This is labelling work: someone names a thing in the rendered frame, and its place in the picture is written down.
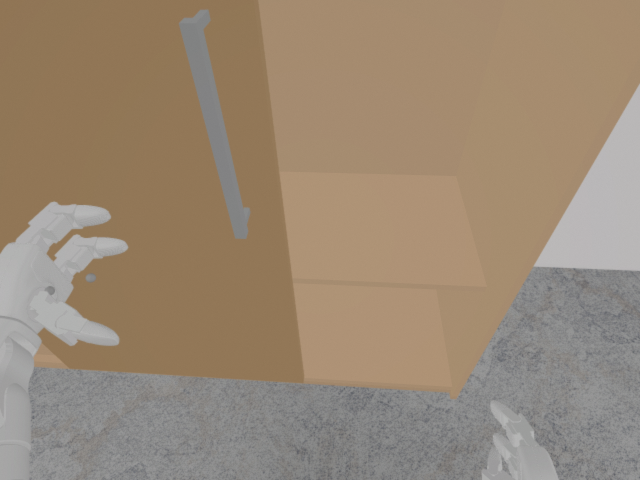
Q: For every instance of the robot right hand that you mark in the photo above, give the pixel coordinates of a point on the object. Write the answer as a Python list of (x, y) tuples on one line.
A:
[(527, 460)]

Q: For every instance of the wardrobe door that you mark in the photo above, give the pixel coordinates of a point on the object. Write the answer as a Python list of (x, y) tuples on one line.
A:
[(98, 107), (43, 350)]

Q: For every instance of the handle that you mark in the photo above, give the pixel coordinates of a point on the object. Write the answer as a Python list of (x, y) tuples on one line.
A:
[(200, 64)]

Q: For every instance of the robot left hand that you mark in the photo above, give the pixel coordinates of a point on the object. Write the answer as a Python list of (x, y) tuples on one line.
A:
[(26, 270)]

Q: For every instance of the robot left forearm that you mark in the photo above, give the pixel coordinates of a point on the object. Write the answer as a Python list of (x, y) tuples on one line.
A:
[(18, 346)]

